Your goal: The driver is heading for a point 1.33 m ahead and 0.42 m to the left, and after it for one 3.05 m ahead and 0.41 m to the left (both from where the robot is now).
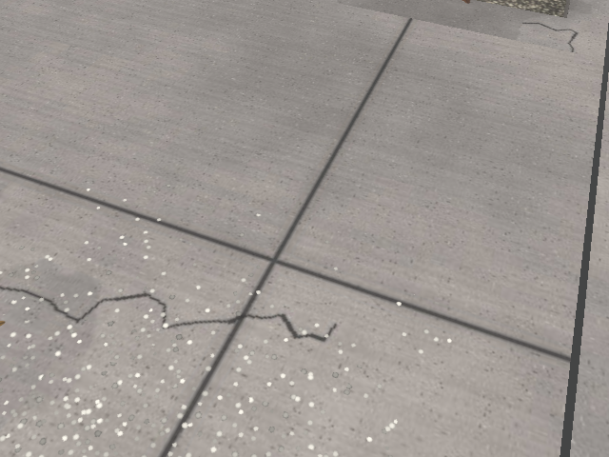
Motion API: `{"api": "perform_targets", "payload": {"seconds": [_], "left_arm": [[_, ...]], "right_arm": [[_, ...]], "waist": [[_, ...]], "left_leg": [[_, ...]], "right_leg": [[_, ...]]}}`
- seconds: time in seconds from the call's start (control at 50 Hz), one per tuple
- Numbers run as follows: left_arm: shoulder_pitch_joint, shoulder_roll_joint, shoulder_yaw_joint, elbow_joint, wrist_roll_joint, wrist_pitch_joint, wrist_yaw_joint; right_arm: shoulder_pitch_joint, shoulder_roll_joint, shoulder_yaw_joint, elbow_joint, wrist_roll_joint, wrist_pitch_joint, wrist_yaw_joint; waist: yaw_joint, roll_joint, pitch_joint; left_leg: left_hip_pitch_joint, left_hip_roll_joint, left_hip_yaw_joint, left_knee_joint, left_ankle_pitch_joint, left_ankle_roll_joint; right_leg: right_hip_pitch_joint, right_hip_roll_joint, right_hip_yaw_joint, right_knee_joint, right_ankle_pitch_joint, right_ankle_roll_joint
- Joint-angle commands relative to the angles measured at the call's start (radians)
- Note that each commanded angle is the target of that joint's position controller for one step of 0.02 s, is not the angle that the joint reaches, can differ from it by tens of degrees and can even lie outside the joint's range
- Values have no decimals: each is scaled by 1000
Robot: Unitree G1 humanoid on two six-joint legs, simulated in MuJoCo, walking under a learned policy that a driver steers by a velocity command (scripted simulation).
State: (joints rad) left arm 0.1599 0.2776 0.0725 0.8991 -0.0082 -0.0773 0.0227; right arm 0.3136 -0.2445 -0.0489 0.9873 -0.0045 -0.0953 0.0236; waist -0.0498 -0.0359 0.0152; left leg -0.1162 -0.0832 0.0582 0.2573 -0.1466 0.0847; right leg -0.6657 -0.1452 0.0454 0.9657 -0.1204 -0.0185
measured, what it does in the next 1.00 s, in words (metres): walks ahead, turning left: right foot, then left foot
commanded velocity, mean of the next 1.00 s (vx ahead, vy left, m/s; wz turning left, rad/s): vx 0.50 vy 0.00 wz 0.39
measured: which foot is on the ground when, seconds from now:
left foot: down 0.00-0.28, up 0.30-0.78, down 0.80-1.00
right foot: up 0.00-0.26, down 0.28-0.80, up 0.82-1.00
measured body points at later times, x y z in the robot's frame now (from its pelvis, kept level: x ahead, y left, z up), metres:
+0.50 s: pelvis +0.29 -0.06 +0.00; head +0.31 -0.06 +0.45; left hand +0.32 +0.22 -0.13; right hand +0.42 -0.33 -0.13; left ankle +0.30 +0.10 -0.66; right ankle +0.32 -0.16 -0.75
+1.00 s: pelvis +0.55 +0.07 +0.00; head +0.57 +0.10 +0.44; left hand +0.58 +0.39 -0.12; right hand +0.74 -0.15 -0.12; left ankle +0.55 +0.13 -0.75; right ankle +0.64 -0.10 -0.66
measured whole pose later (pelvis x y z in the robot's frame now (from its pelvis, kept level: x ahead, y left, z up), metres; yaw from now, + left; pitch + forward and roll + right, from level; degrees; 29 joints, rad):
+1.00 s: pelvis +0.55 +0.07 +0.00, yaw +27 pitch +1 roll -1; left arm 0.10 0.30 0.07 0.82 0.00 -0.11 0.01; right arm 0.28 -0.26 -0.08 0.79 0.01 -0.05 0.02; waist -0.03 -0.02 0.06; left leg -0.26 -0.10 -0.02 0.40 -0.16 0.11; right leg -0.56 -0.10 0.06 1.08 -0.30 0.02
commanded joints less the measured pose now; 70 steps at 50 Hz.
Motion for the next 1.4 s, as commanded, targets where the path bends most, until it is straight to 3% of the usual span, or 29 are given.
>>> {"api": "perform_targets", "payload": {"seconds": [0.02, 0.16, 0.22, 0.26, 0.28, 0.3, 0.32, 0.34, 0.38, 0.48, 0.6, 0.7, 0.76, 0.8, 0.82, 0.84, 0.86, 0.88, 0.9, 0.94, 1.02, 1.12, 1.22, 1.28, 1.3, 1.32, 1.34, 1.36, 1.4], "left_arm": [[-23, 41, 7, -54, 7, -10, -7], [-262, 28, -17, -136, -8, -28, -47], [-230, 71, -7, -146, -10, -41, -58], [-12, 143, 28, -89, -9, -49, -50], [187, 212, 50, -49, 9, -50, -39], [283, 292, 71, -18, 14, -38, -37], [282, 189, 42, -27, 12, -35, -36], [195, 133, 23, -38, 9, -36, -32], [56, 74, 5, -51, 11, -39, -33], [2, 78, 11, -26, 23, -54, -28], [48, 132, 27, -10, 19, -39, -2], [123, 169, 42, 13, -7, -6, 1], [95, 209, 55, -1, -18, 18, 5], [83, 195, 46, -17, -12, 28, 8], [160, 57, 5, -64, 34, 11, -2], [135, 56, -10, -96, 6, -36, -16], [-7, 132, 9, -126, -39, -65, -26], [-36, 127, 6, -136, -41, -80, -26], [-24, 127, 10, -116, -15, -82, -16], [11, 141, 24, -107, 7, -57, -14], [-61, 92, 15, -144, 24, -27, -10], [-229, 60, -3, -200, 10, -36, -28], [-267, 108, 7, -234, 0, -56, -49], [-98, 148, 28, -189, 8, -72, -48], [35, 184, 40, -169, 26, -76, -44], [175, 261, 60, -148, 41, -71, -39], [236, 240, 61, -99, 12, -58, -52], [180, 154, 37, -119, -9, -54, -53], [70, 101, 15, -135, 11, -38, -50]], "right_arm": [[-47, -151, -24, -63, 5, -14, -21], [114, -164, -25, -3, 23, 16, -31], [106, -189, -38, -6, 27, 33, -37], [66, -184, -34, -24, 21, 40, -35], [52, -143, -16, -55, 7, 37, -34], [192, -6, 21, -63, 13, 19, -26], [158, -89, 3, -51, 34, 3, -26], [63, -163, -22, -82, 58, -3, -27], [-12, -146, -29, -96, 46, 5, -38], [-6, -67, -35, -127, 39, 65, -34], [-185, -53, -26, -202, 25, 56, -2], [-312, -64, -21, -279, 26, 58, 29], [-227, -118, -49, -289, 28, 65, 36], [76, -228, -112, -211, 36, 71, 16], [111, -352, -138, -198, 43, 75, -3], [116, -335, -120, -241, 29, 57, 5], [102, -256, -97, -236, 19, 41, 12], [52, -224, -88, -238, 21, 29, 10], [-28, -184, -76, -254, 24, 25, 9], [-104, -144, -60, -284, 10, 23, 1], [-49, -192, -72, -276, 20, 18, -26], [17, -194, -73, -258, 26, 31, -42], [65, -186, -72, -238, 30, 45, -49], [41, -164, -64, -246, 22, 54, -52], [37, -118, -45, -258, 12, 50, -46], [161, -59, -26, -266, 17, 43, -44], [230, -76, -20, -256, 43, 35, -44], [139, -171, -40, -256, 51, 32, -43], [-35, -175, -42, -297, 25, 31, -41]], "waist": [[33, 76, 48], [-42, 64, 90], [5, 97, 60], [124, 111, -81], [200, 62, -246], [150, -198, -415], [177, -181, -432], [165, -132, -262], [109, -41, -91], [31, -44, 9], [76, -3, 54], [107, 1, 86], [31, -44, 2], [-124, 12, -156], [-40, 285, -219], [-36, 256, -388], [-83, 143, -280], [-53, 108, -177], [-3, 44, -117], [58, 68, -81], [53, 60, -37], [-13, 118, 1], [-18, 138, 2], [66, 171, -63], [126, 133, -184], [112, -79, -346], [103, -297, -376], [127, -150, -219], [109, -18, -32]], "left_leg": [[-61, 267, -180, -178, 96, 133], [119, 304, -159, -108, 155, 118], [188, 341, -207, -12, 283, 99], [132, 275, -172, 223, 526, 61], [-58, 211, -133, 501, 363, 25], [-472, 42, -62, 876, -182, -54], [-565, 58, -197, 1012, -433, -46], [-635, 110, -194, 1054, -366, -34], [-584, 190, -160, 979, -211, -36], [-523, 241, -158, 869, -73, -54], [-540, 220, -87, 534, 188, -63], [-575, 192, -27, 402, 104, -22], [-397, 99, 55, 393, -46, 35], [64, 35, 21, 307, 4, 106], [390, 289, -448, 263, -39, 245], [536, 427, -912, 61, -250, 375], [485, 409, -812, 5, -203, 304], [358, 372, -670, 15, -119, 266], [206, 326, -551, 20, -14, 230], [25, 272, -441, -16, 124, 208], [-69, 232, -345, -49, 252, 204], [-117, 174, -304, -36, 108, 133], [4, 228, -425, 80, 76, 114], [35, 204, -431, 230, 253, 79], [-40, 153, -378, 431, 243, 48], [-331, 26, -271, 771, -42, -27], [-568, -8, -237, 986, -439, -56], [-657, 50, -269, 1061, -382, -55], [-636, 117, -207, 1004, -247, -50]], "right_leg": [[-21, -9, 6, -174, 181, 19], [-12, 56, -28, -441, 208, 10], [75, 85, -22, -498, 94, -13], [410, 128, -60, -523, 74, -58], [740, -10, 71, -457, 88, -120], [1136, -272, 509, -518, -83, -267], [1107, -283, 649, -625, -178, -259], [970, -250, 484, -650, -182, -204], [690, -178, 261, -729, -67, -162], [493, -129, 5, -845, 84, -164], [545, -105, -178, -866, 153, -145], [726, -159, -234, -789, 255, -122], [772, -159, -275, -573, 696, -89], [568, -90, -310, -128, 632, -22], [145, 57, -288, 242, -183, 44], [-62, 186, -29, 428, -511, 51], [-170, 133, 36, 450, -425, 21], [-180, 88, 30, 380, -330, -2], [-107, 45, 34, 292, -260, -1], [33, 11, 41, 182, -190, 15], [34, 38, 9, -35, -54, 73], [117, 114, -5, -381, 223, 78], [151, 135, 33, -494, 159, 44], [357, 148, -8, -546, 94, -15], [589, 53, 67, -507, 94, -73], [961, -160, 407, -504, 3, -212], [1060, -274, 761, -649, -262, -298], [946, -237, 693, -688, -420, -254], [672, -150, 432, -724, -257, -203]]}}
Velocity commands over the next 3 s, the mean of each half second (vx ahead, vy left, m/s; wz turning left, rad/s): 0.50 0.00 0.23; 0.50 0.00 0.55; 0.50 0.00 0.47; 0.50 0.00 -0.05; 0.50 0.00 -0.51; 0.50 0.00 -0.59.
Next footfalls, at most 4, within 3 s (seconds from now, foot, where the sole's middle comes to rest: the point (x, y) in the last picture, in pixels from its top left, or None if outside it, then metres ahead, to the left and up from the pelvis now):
0.28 right None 0.36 -0.16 -0.78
0.80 left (234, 429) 0.58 0.15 -0.78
1.30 right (249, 296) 0.94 0.12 -0.78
1.80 left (108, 290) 0.97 0.49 -0.78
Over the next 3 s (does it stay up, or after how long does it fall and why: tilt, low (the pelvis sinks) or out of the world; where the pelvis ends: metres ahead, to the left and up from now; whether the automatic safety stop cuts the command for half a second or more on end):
stays up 1.51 0.61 -0.01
